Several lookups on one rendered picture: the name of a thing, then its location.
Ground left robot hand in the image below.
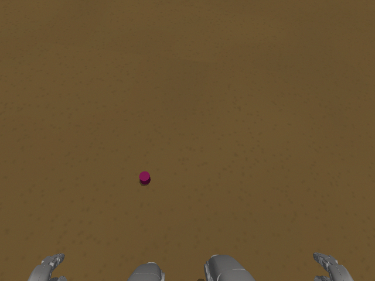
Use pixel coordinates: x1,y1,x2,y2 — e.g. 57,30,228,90
28,253,67,281

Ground tin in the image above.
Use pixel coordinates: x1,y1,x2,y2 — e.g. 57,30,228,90
139,172,151,184

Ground right robot hand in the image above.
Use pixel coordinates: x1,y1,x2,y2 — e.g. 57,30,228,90
313,252,354,281

